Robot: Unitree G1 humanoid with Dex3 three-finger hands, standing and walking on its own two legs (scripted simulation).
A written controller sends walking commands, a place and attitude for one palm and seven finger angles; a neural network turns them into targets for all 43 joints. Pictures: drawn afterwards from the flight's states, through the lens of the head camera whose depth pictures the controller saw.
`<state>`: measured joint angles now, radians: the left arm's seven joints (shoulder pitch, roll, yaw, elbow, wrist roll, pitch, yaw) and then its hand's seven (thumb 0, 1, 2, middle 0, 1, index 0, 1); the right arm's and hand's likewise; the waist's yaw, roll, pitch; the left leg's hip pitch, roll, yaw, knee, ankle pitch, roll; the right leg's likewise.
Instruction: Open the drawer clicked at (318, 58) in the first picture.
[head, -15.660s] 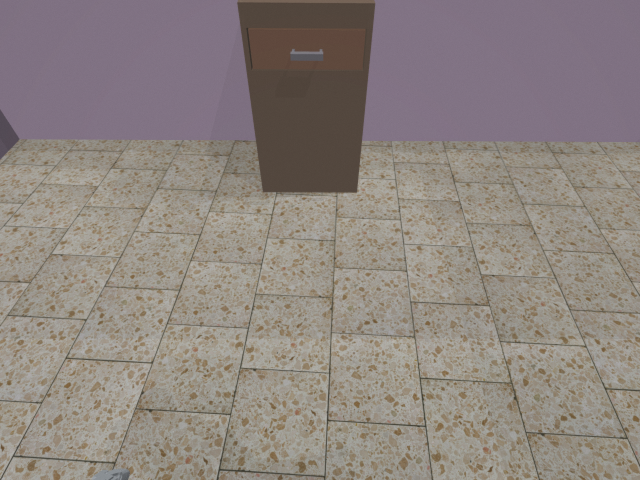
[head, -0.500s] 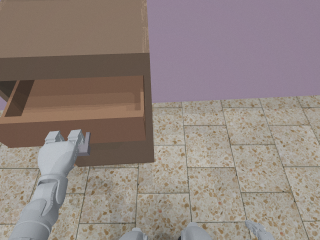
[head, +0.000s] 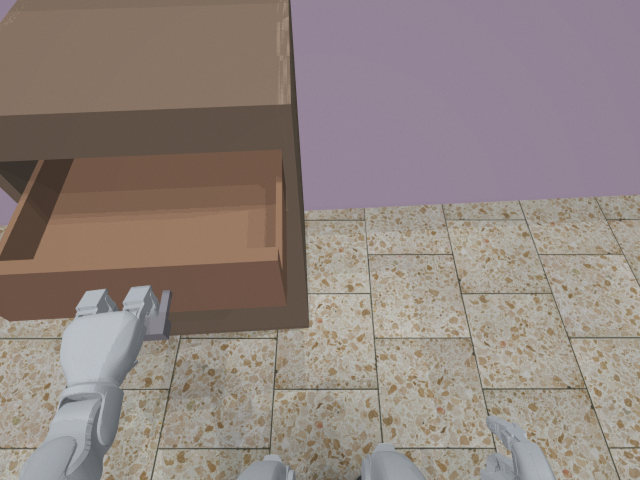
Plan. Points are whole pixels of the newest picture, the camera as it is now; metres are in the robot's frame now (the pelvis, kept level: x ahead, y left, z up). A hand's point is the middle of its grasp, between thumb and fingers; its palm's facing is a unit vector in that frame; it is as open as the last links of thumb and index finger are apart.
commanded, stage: pull the drawer open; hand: left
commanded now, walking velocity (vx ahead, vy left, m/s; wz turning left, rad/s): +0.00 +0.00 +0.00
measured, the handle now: (125, 315) +0.32 +0.28 -0.02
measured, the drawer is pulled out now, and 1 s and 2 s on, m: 0.19 0.30 0.30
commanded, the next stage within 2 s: open the thumb to release the handle in 1.48 s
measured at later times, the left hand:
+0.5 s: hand (116, 399) +0.22 +0.27 -0.05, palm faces -0.07 -0.05 -1.00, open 5.5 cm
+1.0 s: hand (104, 453) +0.16 +0.26 -0.04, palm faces -0.12 -0.07 -0.99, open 5.7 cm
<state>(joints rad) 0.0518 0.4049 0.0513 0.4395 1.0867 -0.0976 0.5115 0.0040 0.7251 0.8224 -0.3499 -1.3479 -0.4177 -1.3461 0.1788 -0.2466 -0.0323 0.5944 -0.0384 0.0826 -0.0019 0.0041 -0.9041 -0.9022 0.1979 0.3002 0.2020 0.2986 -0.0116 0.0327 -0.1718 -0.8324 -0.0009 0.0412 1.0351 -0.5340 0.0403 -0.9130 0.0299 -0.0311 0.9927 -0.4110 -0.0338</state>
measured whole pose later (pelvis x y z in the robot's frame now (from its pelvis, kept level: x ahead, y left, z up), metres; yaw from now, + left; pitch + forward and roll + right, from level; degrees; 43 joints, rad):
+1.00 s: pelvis +0.01 +0.00 -0.01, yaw +0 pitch +19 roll -1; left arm 0.58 0.37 0.07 0.05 1.09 -0.15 0.57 0.02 0.70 0.74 -0.34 -1.35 -0.40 -1.34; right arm 0.13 -0.22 -0.03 0.52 -0.08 0.06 0.03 0.01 -0.90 -0.90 0.20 0.30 0.20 0.30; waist 0.03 0.03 -0.19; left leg -0.85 0.00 0.04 1.10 -0.59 0.04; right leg -0.93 0.03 -0.03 1.07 -0.47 -0.04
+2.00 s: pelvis +0.00 -0.01 -0.02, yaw +1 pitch +19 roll +0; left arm 0.55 0.38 0.09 0.06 1.07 -0.17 0.57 0.00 -0.01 0.51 -0.34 -1.24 -0.35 -1.25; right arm 0.14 -0.23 -0.03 0.52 -0.07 0.07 0.01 0.01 -0.90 -0.90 0.20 0.30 0.20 0.30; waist 0.04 0.03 -0.20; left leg -0.88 0.00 0.03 1.12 -0.58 0.02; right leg -0.97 0.03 -0.05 1.10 -0.47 -0.06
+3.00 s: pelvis +0.00 -0.02 +0.01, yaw +1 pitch +15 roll +0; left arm 0.49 0.39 0.08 0.09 1.03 -0.12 0.54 0.00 -0.49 0.30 -0.32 -1.20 -0.33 -1.20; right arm 0.16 -0.25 -0.03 0.54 -0.05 0.05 -0.01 0.01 -0.90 -0.90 0.20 0.30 0.20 0.30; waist 0.04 0.05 -0.16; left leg -0.73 -0.01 0.02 0.98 -0.51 0.02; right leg -0.81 0.03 -0.05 0.96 -0.40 -0.06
